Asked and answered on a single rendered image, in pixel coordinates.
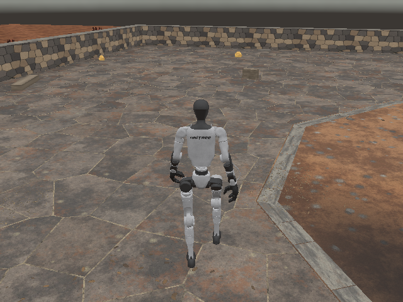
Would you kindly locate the left robot upper arm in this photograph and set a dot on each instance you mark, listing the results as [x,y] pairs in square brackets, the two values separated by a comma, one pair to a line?
[178,143]

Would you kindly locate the robot left hand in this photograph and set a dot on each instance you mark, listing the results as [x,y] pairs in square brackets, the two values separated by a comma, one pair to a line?
[178,173]

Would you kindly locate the left robot thigh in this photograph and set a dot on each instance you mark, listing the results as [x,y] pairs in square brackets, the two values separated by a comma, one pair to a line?
[186,188]

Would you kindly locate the robot left forearm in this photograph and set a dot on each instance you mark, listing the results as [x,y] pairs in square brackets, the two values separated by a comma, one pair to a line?
[174,164]

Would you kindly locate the robot left shin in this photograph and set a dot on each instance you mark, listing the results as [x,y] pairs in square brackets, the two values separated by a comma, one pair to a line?
[189,237]

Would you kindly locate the robot right forearm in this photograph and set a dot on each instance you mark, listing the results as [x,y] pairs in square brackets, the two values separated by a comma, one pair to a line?
[230,172]

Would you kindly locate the right robot upper arm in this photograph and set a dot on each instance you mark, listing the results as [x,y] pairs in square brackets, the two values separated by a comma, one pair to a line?
[223,144]

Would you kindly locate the robot right hand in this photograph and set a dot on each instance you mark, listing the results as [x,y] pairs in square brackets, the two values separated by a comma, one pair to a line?
[234,192]

